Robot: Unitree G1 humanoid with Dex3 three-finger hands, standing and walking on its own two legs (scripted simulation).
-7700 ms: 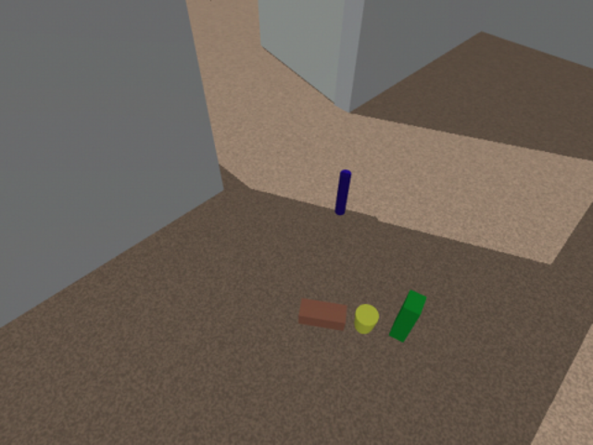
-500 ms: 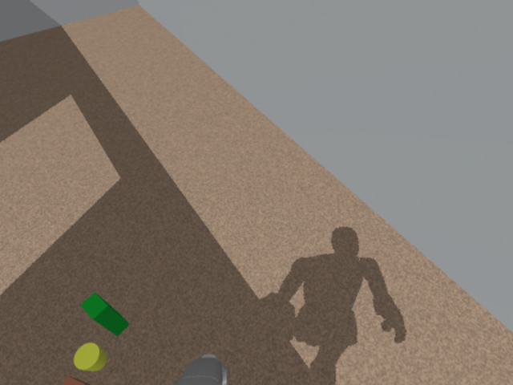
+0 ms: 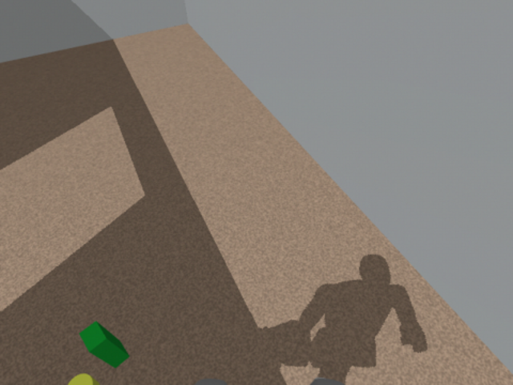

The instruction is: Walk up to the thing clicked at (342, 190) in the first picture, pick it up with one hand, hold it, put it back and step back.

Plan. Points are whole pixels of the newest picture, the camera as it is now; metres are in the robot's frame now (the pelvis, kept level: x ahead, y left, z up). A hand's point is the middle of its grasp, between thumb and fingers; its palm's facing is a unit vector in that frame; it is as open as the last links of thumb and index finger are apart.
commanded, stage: walk up
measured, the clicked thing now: out of the picture +0.33 +1.12 -0.63
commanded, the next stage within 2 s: stand in 0.86 s
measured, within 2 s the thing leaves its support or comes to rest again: neither
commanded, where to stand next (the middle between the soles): +0.10 +0.03 m, yaw +5 degrees
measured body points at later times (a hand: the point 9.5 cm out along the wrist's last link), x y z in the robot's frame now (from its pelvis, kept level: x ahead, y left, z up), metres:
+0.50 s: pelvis +0.04 +0.02 +0.01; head +0.07 +0.02 +0.45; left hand +0.10 +0.34 -0.12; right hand +0.18 -0.28 -0.11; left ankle +0.04 +0.14 -0.71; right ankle +0.07 -0.13 -0.71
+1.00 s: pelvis +0.03 +0.00 +0.03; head +0.04 +0.01 +0.48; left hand +0.08 +0.32 -0.10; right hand +0.15 -0.29 -0.09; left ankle +0.04 +0.14 -0.71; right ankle +0.07 -0.13 -0.71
